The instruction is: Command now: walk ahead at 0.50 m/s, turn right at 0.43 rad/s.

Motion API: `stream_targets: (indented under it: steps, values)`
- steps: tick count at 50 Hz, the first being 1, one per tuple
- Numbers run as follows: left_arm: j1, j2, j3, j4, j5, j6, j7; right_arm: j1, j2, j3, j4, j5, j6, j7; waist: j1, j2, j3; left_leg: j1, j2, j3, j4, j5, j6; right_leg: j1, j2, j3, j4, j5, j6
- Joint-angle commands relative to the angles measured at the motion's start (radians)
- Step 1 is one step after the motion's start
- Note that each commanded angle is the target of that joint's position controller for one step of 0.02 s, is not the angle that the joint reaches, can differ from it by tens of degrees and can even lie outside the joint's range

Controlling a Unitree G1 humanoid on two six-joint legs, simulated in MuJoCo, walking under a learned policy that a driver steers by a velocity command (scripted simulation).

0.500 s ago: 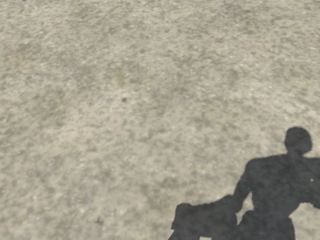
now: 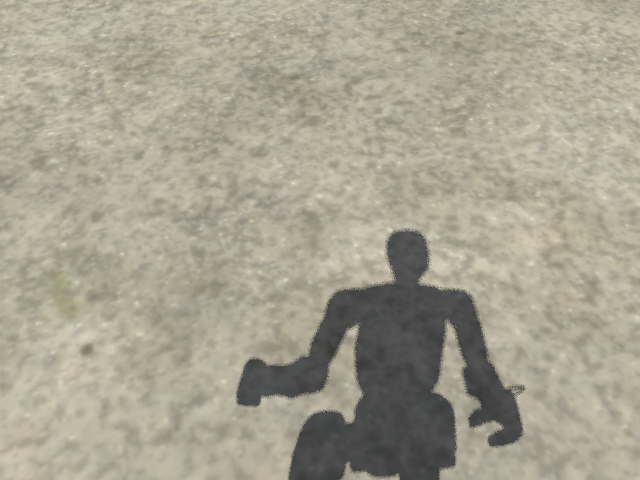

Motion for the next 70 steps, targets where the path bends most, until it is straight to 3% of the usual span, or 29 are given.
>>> stream_targets:
  steps: [1, 8, 10, 12, 13, 14, 15, 16, 18, 24, 29, 34, 37, 39, 40, 41, 42, 43, 44, 46, 50, 57, 62, 63, 64, 65, 66, 67, 70]
  values:
    - [-0.037, 0.008, -0.006, -0.078, 0.005, -0.018, -0.008, -0.045, -0.154, -0.034, -0.046, 0.004, -0.014, 0.0, 0.018, 0.117, -0.001, 0.057, 0.266, -0.162, -0.181, 0.226, 0.166, -0.062, -0.025, 0.03, -0.148, 0.125, 0.004]
    - [-0.235, 0.002, -0.021, -0.136, 0.002, -0.045, -0.045, 0.054, -0.209, -0.042, 0.034, 0.038, 0.019, 0.0, -0.029, 0.122, 0.056, 0.164, 0.297, -0.086, -0.155, 0.322, 0.14, 0.023, 0.014, -0.074, -0.465, 0.171, -0.041]
    - [-0.205, 0.032, -0.008, -0.136, 0.007, -0.047, -0.048, 0.05, -0.23, -0.046, 0.049, 0.045, 0.032, -0.003, 0.013, 0.147, 0.026, 0.211, 0.306, -0.069, -0.071, 0.545, 0.121, 0.111, 0.049, -0.103, -0.511, 0.098, -0.077]
    - [0.038, 0.105, 0.034, -0.061, 0.015, -0.043, -0.036, 0.039, -0.22, -0.036, 0.057, 0.046, 0.04, -0.011, 0.15, 0.139, -0.126, 0.127, 0.245, 0.007, 0.221, 0.762, 0.071, 0.492, 0.108, -0.143, -0.576, 0.166, -0.131]
    - [0.214, 0.18, 0.059, -0.024, 0.019, -0.034, -0.019, 0.037, -0.171, -0.013, 0.031, 0.017, 0.035, -0.014, 0.217, 0.042, -0.259, -0.107, 0.199, 0.025, 0.523, 0.46, 0.03, 0.812, -0.054, 0.058, -0.53, 0.215, -0.187]
    - [0.217, 0.262, 0.064, -0.018, 0.02, -0.035, -0.017, 0.145, -0.049, 0.027, 0.004, 0.004, 0.015, -0.001, 0.121, -0.213, -0.381, -0.47, 0.013, -0.039, 0.86, -0.331, -0.026, 1.065, -0.3, 0.564, -0.644, 0.029, -0.351]
    - [0.222, 0.164, 0.041, -0.027, 0.018, -0.041, -0.018, 0.078, -0.149, 0.003, 0.024, 0.035, -0.003, 0.007, 0.179, -0.102, -0.395, -0.568, 0.039, -0.197, 0.978, -0.387, -0.015, 1.042, -0.316, 0.632, -0.719, -0.056, -0.344]
    - [0.168, 0.129, 0.026, -0.02, 0.021, -0.049, -0.018, -0.012, -0.183, -0.008, -0.011, 0.063, -0.011, 0.012, 0.173, -0.08, -0.236, -0.637, 0.079, -0.188, 0.99, -0.309, -0.003, 0.921, -0.283, 0.461, -0.736, 0.012, -0.301]
    - [0.057, 0.072, 0.01, -0.014, 0.024, -0.06, -0.022, -0.057, -0.162, -0.009, -0.011, 0.04, -0.007, 0.005, 0.105, -0.015, -0.101, -0.576, 0.149, -0.174, 0.88, -0.156, -0.009, 0.676, -0.205, 0.253, -0.79, 0.161, -0.253]
    - [0.009, 0.06, 0.017, 0.04, 0.042, -0.105, -0.012, -0.048, -0.092, -0.006, -0.003, 0.035, 0.056, -0.004, 0.038, 0.001, -0.002, -0.535, 0.163, -0.225, 0.724, 0.051, -0.053, 0.498, -0.176, 0.004, -0.94, 0.285, -0.234]
    - [0.031, 0.089, 0.022, 0.077, 0.036, -0.102, 0.004, -0.185, -0.064, 0.007, -0.043, 0.027, 0.044, 0.022, 0.085, 0.014, 0.041, -0.51, 0.132, -0.154, 0.431, 0.309, -0.041, 0.529, -0.142, -0.163, -0.965, 0.308, -0.181]
    - [0.102, 0.12, 0.036, 0.13, 0.013, -0.069, 0.013, -0.305, -0.064, 0.013, -0.118, 0.027, 0.045, 0.051, 0.124, 0.022, 0.074, -0.571, 0.111, -0.098, 0.299, 0.221, 0.008, 0.723, -0.201, -0.216, -0.892, 0.411, -0.157]
    - [0.078, 0.159, 0.047, 0.129, 0.007, -0.042, 0.026, -0.248, -0.105, -0.009, -0.137, 0.028, 0.051, 0.063, 0.066, -0.028, 0.001, -0.439, 0.03, -0.013, 0.297, 0.06, 0.063, 0.787, -0.208, -0.254, -0.706, 0.854, -0.12]
    - [0.055, 0.16, 0.042, 0.118, 0.005, -0.027, 0.037, 0.012, -0.193, -0.061, -0.081, 0.033, 0.057, 0.049, -0.079, -0.011, -0.142, -0.065, -0.05, -0.002, 0.229, 0.08, 0.128, 0.665, -0.151, -0.294, -0.337, 0.924, -0.066]
    - [0.089, 0.103, 0.019, 0.097, 0.033, -0.038, 0.039, 0.14, -0.293, -0.092, -0.06, 0.036, 0.068, 0.025, -0.104, 0.156, -0.242, 0.235, 0.125, -0.285, 0.218, 0.124, 0.199, 0.399, -0.089, -0.298, -0.009, 0.486, -0.018]
    - [0.153, -0.01, -0.019, 0.051, 0.039, -0.072, 0.02, 0.082, -0.341, -0.093, -0.092, 0.04, 0.059, 0.026, 0.003, 0.346, -0.359, 0.524, 0.344, -0.88, 0.051, -0.084, 0.413, -0.011, 0.145, -0.132, 0.329, -0.328, 0.041]
    - [0.045, 0.088, -0.002, 0.043, 0.004, -0.112, 0.001, 0.099, -0.255, -0.068, -0.103, 0.032, 0.051, 0.031, -0.074, 0.196, -0.381, 0.537, 0.343, -0.897, -0.034, -0.143, 0.372, -0.116, 0.092, 0.048, 0.366, -0.314, 0.008]
    - [-0.031, 0.105, 0.001, 0.016, -0.024, -0.131, -0.006, 0.071, -0.209, -0.057, -0.102, 0.026, 0.042, 0.029, -0.071, 0.152, -0.249, 0.431, 0.311, -0.747, -0.035, -0.096, 0.329, -0.159, 0.05, 0.035, 0.323, -0.238, -0.017]
    - [-0.044, 0.089, -0.002, 0.017, -0.01, -0.138, 0.0, 0.011, -0.188, -0.05, -0.108, 0.027, 0.035, 0.029, -0.019, 0.051, -0.148, 0.27, 0.267, -0.632, -0.038, 0.015, 0.295, -0.126, 0.004, 0.027, 0.22, -0.165, -0.022]
    - [-0.029, 0.102, 0.011, 0.027, 0.027, -0.122, 0.007, -0.075, -0.14, -0.034, -0.139, 0.013, 0.034, 0.019, 0.044, 0.076, -0.087, 0.071, 0.209, -0.512, -0.069, 0.189, 0.275, 0.002, -0.038, 0.027, 0.098, -0.099, -0.005]
    - [-0.051, 0.057, 0.001, 0.009, 0.039, -0.087, 0.01, -0.064, -0.178, -0.045, -0.144, 0.019, 0.032, -0.003, 0.061, 0.084, -0.046, -0.079, 0.164, -0.403, -0.11, 0.326, 0.274, 0.042, -0.024, -0.013, -0.099, 0.004, 0.057]
    - [-0.267, 0.042, -0.013, -0.047, 0.017, -0.103, -0.011, 0.037, -0.193, -0.053, -0.111, 0.035, 0.055, -0.022, -0.027, 0.14, -0.023, -0.099, 0.116, -0.404, -0.049, 0.127, 0.186, 0.168, 0.067, -0.011, -0.515, 0.323, 0.067]
    - [-0.132, 0.106, 0.02, -0.018, 0.015, -0.127, -0.018, 0.021, -0.163, -0.048, -0.12, 0.029, 0.066, -0.026, 0.066, 0.183, -0.064, -0.017, 0.126, -0.511, 0.142, 0.151, 0.133, 0.354, 0.073, -0.007, -0.625, 0.188, -0.013]
    - [-0.016, 0.143, 0.035, -0.001, 0.031, -0.132, -0.011, 0.017, -0.114, -0.03, -0.133, 0.023, 0.063, -0.022, 0.122, 0.144, -0.165, -0.079, 0.073, -0.46, 0.325, 0.14, 0.098, 0.562, -0.012, 0.059, -0.611, 0.168, -0.063]
    - [0.114, 0.224, 0.054, 0.012, 0.051, -0.129, -0.004, 0.109, -0.05, -0.01, -0.156, 0.027, 0.057, -0.022, 0.122, -0.058, -0.321, -0.346, -0.054, -0.328, 0.656, -0.115, 0.027, 0.919, -0.235, 0.378, -0.631, 0.044, -0.183]
    - [0.163, 0.218, 0.057, 0.044, 0.032, -0.115, -0.014, 0.161, -0.078, -0.005, -0.172, 0.045, 0.051, -0.022, 0.105, -0.289, -0.361, -0.585, -0.057, -0.275, 0.879, -0.403, 0.0, 1.013, -0.361, 0.741, -0.741, -0.238, -0.271]
    - [0.108, 0.129, 0.033, 0.024, 0.019, -0.11, -0.013, 0.106, -0.172, -0.027, -0.155, 0.051, 0.054, -0.022, 0.125, -0.145, -0.222, -0.659, 0.005, -0.296, 0.969, -0.325, -0.009, 0.905, -0.328, 0.662, -0.778, -0.375, -0.236]
    - [0.062, 0.094, 0.022, 0.017, 0.022, -0.1, -0.008, 0.02, -0.192, -0.034, -0.169, 0.04, 0.06, -0.022, 0.13, -0.069, -0.122, -0.661, 0.038, -0.255, 0.982, -0.245, -0.013, 0.784, -0.287, 0.503, -0.782, -0.292, -0.196]
    - [-0.017, 0.047, 0.002, 0.033, 0.036, -0.096, -0.002, -0.021, -0.146, -0.037, -0.186, 0.033, 0.071, -0.011, 0.075, -0.062, -0.012, -0.559, 0.116, -0.23, 0.876, -0.12, -0.018, 0.549, -0.185, 0.226, -0.85, -0.012, -0.165]
Velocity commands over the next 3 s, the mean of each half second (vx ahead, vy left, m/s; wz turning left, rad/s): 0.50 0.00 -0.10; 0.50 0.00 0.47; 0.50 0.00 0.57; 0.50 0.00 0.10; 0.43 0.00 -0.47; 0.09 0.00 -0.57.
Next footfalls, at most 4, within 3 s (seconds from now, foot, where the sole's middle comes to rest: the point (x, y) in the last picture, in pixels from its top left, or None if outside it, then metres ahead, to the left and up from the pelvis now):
0.24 right None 0.30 -0.16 -0.78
0.78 left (269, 429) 0.60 0.09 -0.78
1.26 right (315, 301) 0.92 -0.02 -0.78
1.76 left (164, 280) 1.00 0.36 -0.78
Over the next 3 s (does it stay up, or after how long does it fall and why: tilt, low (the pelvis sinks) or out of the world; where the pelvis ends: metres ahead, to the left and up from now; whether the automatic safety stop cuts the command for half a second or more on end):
stays up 1.39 0.43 -0.01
